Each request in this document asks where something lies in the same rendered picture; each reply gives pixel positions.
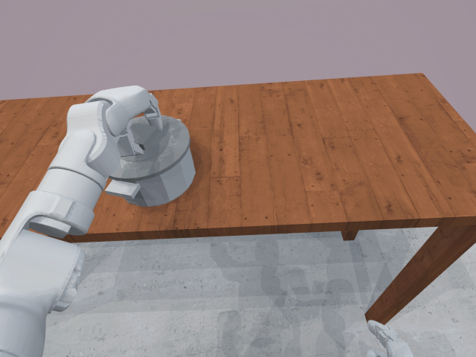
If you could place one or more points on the pot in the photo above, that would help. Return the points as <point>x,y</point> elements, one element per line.
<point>158,190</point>

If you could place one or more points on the robot left upper arm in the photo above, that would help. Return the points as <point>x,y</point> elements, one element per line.
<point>39,275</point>

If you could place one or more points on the knob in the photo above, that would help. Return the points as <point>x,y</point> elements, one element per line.
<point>144,134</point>

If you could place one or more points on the robot left forearm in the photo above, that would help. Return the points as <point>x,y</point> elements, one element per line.
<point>65,199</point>

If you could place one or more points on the table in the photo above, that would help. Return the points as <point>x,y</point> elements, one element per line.
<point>343,154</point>

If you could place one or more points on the lid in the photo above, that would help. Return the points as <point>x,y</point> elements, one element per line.
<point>166,150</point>

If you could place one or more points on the robot right hand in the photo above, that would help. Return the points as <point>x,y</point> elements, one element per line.
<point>389,339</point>

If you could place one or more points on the robot left hand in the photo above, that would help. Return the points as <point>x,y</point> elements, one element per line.
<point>135,100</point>

